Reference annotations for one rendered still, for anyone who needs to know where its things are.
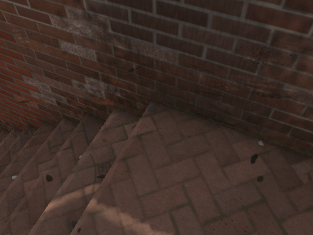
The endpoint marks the stairs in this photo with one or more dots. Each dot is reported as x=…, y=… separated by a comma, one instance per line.
x=49, y=175

